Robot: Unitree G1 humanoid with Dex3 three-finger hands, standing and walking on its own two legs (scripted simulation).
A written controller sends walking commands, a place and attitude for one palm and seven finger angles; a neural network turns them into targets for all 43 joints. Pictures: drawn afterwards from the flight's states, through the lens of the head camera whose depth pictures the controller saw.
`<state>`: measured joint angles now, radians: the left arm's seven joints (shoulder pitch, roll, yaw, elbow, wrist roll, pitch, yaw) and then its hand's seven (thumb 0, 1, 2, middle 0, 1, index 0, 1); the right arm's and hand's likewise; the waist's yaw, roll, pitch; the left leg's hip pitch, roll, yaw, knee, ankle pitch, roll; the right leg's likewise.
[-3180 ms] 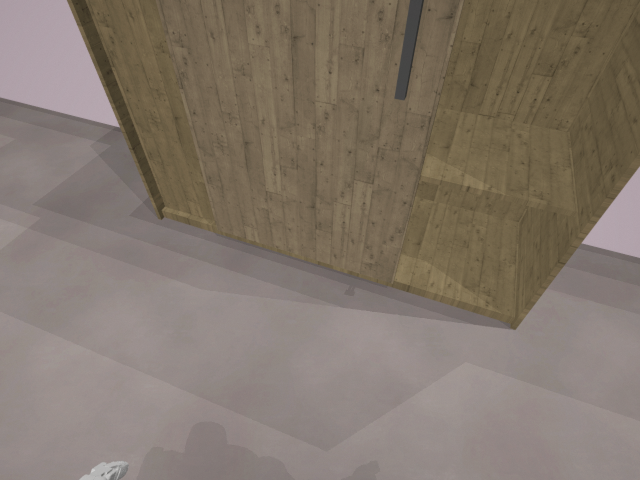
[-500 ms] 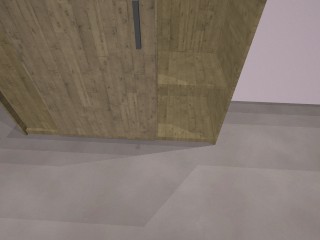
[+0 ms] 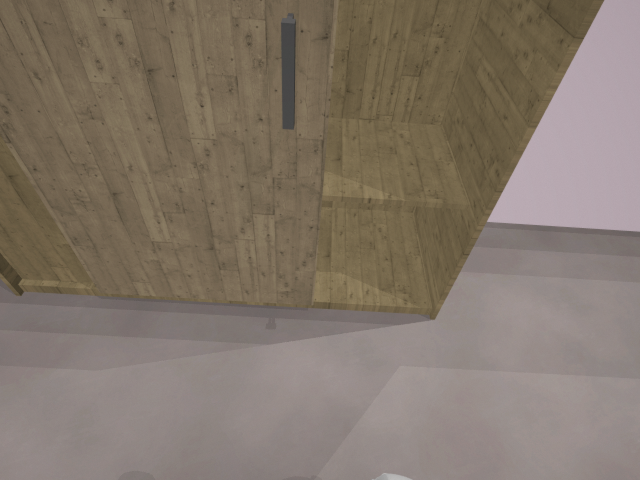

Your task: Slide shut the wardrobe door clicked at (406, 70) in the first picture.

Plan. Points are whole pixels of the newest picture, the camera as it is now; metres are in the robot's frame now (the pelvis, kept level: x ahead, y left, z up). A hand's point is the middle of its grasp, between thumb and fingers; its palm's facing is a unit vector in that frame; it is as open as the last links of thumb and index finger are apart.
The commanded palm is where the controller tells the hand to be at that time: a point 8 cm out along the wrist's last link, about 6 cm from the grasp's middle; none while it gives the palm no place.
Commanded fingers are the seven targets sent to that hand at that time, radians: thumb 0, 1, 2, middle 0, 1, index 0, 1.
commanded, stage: take the last steps up to it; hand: left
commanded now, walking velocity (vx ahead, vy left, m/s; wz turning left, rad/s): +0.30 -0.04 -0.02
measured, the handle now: (289, 74) +0.79 +0.11 +0.14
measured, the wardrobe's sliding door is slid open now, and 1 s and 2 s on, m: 0.44 0.44 0.44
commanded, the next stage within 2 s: come to a stop and stand still in 0.58 s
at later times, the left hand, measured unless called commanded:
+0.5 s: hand (233, 440) +0.21 +0.14 -0.17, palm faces +0.09 -0.97 -0.20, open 7.2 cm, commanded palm none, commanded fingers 0.00 0.90 0.90 -0.20 -0.30 -0.20 -0.30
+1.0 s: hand (236, 357) +0.35 +0.16 -0.18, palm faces +0.08 -0.97 -0.21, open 7.4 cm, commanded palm none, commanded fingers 0.00 0.90 0.90 -0.20 -0.30 -0.20 -0.30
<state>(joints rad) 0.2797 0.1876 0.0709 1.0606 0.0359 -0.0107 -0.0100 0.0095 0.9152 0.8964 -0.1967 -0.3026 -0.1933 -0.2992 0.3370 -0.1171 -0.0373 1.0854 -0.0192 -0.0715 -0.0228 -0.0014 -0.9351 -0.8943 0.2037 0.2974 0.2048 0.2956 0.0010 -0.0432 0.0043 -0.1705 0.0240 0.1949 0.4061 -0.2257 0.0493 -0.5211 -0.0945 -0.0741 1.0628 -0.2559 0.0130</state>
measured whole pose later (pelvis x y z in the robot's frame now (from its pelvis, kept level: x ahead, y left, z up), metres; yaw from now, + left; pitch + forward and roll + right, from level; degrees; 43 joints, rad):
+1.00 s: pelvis +0.32 -0.03 +0.00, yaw +1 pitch -1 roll +0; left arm 0.21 0.18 0.06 1.03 0.02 0.05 0.03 0.01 0.91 0.90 -0.20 -0.30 -0.20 -0.30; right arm 0.17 -0.14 -0.05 1.05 -0.02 0.01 -0.05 -0.01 -0.93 -0.89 0.21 0.30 0.21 0.30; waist 0.01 -0.03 0.09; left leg -0.20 0.06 0.17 0.46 -0.24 0.01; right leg -0.43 -0.03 -0.02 0.89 -0.38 0.03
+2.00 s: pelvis +0.29 -0.04 +0.00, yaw +2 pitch +1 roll +2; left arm 0.30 0.13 0.02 1.14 0.01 0.01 0.02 0.01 0.91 0.90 -0.20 -0.30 -0.20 -0.30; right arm 0.37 -0.06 0.01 1.16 -0.02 -0.02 -0.06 0.00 -0.91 -0.89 0.21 0.30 0.21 0.30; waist -0.02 -0.04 0.02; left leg -0.13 -0.03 0.04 0.40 -0.28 0.02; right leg -0.22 -0.03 -0.02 0.49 -0.26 0.01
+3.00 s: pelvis +0.28 -0.06 +0.00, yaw +3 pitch +0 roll -1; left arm 0.32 0.11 -0.01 1.12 0.01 -0.05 0.05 0.01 0.91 0.90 -0.20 -0.30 -0.20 -0.30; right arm 0.31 -0.13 0.00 1.09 0.00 0.00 -0.03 0.00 -0.91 -0.89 0.20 0.30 0.20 0.30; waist -0.01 0.03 0.05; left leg -0.21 0.05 0.02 0.56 -0.33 -0.01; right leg -0.19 0.05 -0.06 0.43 -0.23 -0.05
